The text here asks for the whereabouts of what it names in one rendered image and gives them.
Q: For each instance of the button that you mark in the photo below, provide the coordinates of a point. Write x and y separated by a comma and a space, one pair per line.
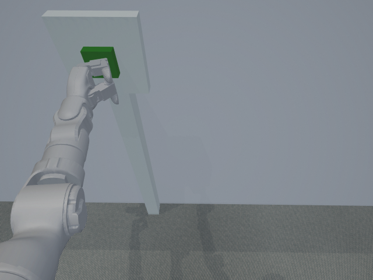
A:
94, 53

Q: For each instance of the panel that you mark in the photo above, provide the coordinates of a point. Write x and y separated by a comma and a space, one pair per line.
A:
71, 30

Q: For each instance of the robot left hand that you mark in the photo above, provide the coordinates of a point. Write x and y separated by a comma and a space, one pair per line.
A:
80, 82

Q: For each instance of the left robot upper arm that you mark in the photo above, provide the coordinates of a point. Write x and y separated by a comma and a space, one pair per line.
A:
44, 219

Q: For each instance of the left robot forearm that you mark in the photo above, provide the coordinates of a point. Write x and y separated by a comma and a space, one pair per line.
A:
66, 150

